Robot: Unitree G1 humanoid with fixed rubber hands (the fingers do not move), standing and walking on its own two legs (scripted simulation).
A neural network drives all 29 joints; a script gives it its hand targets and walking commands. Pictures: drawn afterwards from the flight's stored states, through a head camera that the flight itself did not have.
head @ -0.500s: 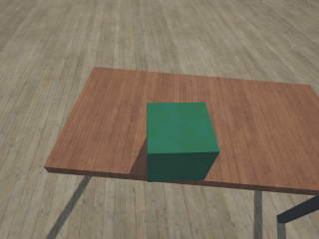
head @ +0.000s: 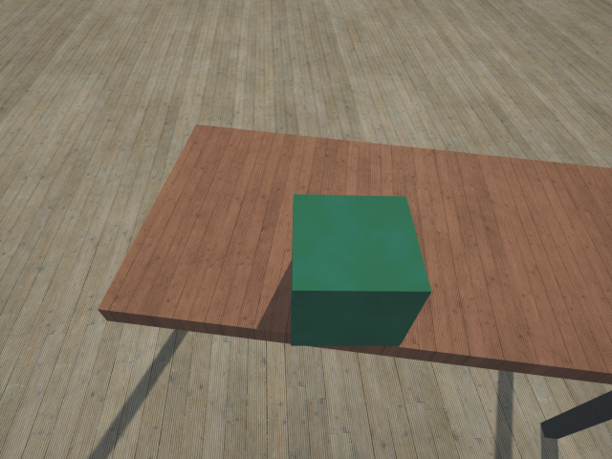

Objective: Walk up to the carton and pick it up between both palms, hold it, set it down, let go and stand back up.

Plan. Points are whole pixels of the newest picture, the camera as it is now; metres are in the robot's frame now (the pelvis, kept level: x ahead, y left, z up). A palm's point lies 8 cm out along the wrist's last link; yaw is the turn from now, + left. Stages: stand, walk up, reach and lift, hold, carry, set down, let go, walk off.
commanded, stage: walk up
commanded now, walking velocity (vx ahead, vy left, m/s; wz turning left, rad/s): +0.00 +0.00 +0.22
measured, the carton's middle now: (347, 272) +0.43 -0.08 -0.09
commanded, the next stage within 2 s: stand in 0.70 s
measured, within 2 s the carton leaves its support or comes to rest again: neither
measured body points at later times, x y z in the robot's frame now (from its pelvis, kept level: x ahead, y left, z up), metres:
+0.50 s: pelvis +0.00 +0.02 +0.00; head +0.01 +0.03 +0.45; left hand -0.02 +0.22 -0.17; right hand +0.02 -0.20 -0.15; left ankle -0.01 +0.10 -0.74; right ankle -0.01 -0.11 -0.74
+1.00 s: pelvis +0.02 +0.01 +0.00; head +0.02 +0.01 +0.45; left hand -0.03 +0.20 -0.16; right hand -0.01 -0.19 -0.16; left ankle -0.01 +0.10 -0.74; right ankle -0.01 -0.11 -0.74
